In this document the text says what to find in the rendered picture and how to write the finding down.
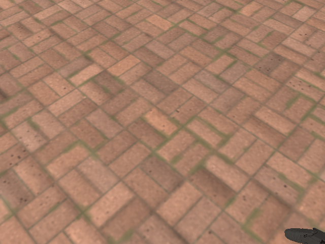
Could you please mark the right robot hand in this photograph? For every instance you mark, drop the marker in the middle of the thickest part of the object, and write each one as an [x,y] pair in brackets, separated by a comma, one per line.
[305,236]

